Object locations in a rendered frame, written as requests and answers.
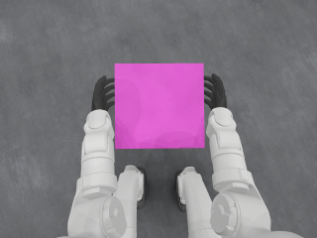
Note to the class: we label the right robot forearm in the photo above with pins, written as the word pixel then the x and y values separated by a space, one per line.
pixel 227 156

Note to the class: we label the robot left hand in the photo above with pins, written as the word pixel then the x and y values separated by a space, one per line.
pixel 99 99

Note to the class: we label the robot right shin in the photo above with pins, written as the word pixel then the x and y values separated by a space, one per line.
pixel 186 170

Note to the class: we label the robot right hand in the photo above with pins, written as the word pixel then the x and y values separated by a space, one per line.
pixel 218 94

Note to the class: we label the left robot upper arm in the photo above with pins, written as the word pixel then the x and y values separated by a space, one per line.
pixel 102 217

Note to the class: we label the left robot foot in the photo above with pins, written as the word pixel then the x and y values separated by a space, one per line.
pixel 141 202

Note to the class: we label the left robot forearm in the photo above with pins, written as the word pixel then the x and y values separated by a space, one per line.
pixel 97 175

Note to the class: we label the right robot upper arm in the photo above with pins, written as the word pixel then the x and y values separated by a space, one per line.
pixel 236 215

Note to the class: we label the carton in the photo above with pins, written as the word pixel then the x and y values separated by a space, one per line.
pixel 159 105

